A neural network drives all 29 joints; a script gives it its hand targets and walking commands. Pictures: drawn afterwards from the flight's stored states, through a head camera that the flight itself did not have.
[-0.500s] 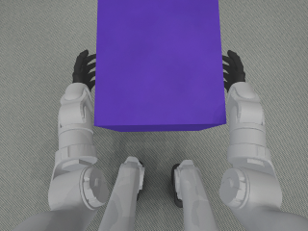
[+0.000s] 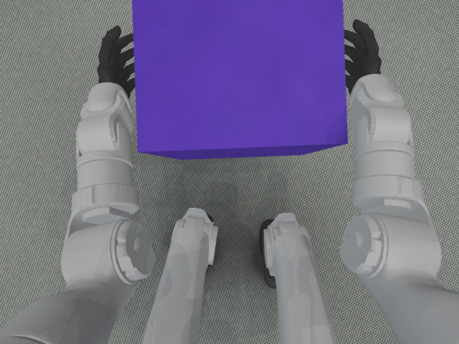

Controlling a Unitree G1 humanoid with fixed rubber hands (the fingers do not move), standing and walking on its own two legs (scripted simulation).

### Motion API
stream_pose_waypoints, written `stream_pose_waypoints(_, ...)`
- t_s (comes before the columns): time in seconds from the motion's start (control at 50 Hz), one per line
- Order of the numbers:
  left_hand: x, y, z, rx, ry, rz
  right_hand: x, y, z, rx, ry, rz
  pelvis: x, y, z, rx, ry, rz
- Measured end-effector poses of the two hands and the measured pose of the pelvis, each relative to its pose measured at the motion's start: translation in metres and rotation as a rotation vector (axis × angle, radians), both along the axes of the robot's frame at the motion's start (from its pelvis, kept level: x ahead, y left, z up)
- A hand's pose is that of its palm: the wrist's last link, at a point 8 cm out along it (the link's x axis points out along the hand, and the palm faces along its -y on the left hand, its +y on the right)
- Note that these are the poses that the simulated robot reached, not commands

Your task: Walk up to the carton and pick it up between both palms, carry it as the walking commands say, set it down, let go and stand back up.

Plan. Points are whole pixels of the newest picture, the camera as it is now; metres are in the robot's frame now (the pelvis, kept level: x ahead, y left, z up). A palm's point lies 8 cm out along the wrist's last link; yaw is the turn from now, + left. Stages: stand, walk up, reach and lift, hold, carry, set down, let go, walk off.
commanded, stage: set down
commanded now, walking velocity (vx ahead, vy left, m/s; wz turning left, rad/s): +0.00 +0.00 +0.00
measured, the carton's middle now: (238, 72) +0.54 +0.02 -0.18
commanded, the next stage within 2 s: none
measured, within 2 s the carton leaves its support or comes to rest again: rests again in 1.54 s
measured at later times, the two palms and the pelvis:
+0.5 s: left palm (134, 87) +0.51 +0.21 -0.18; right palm (337, 79) +0.54 -0.16 -0.18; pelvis -0.01 -0.01 -0.07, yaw +0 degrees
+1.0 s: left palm (149, 89) +0.53 +0.21 -0.27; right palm (321, 82) +0.56 -0.16 -0.27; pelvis -0.01 +0.00 -0.13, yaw +0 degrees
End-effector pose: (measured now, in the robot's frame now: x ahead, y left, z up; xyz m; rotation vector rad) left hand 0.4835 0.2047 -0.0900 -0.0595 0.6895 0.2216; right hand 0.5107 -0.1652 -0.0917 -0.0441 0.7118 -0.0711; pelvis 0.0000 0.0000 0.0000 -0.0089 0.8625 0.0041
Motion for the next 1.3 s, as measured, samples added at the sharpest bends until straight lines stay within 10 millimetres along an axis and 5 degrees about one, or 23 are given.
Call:
stream_pose_waypoints(1.02, 0.049, 0.005, -0.182, 0.029, 0.019, -0.014, 0.054, 0.006, -0.182, -0.037, 0.012, 0.038, -0.011, -0.004, -0.131, 0.008, -0.049, -0.002)
stream_pose_waypoints(1.3, 0.053, 0.004, -0.194, 0.037, 0.019, -0.015, 0.057, 0.004, -0.198, -0.038, 0.011, 0.046, -0.007, -0.005, -0.146, 0.019, -0.097, -0.005)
